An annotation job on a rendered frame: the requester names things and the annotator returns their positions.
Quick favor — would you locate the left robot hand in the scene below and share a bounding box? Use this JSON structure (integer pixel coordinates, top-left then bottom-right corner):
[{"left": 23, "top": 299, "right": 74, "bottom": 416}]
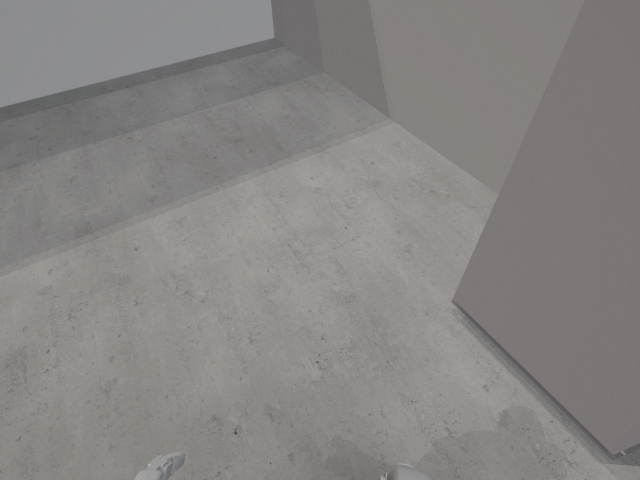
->
[{"left": 134, "top": 452, "right": 185, "bottom": 480}]

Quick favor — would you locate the fridge door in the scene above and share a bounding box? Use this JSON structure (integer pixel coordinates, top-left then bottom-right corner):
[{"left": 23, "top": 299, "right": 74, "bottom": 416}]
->
[{"left": 453, "top": 0, "right": 640, "bottom": 455}]

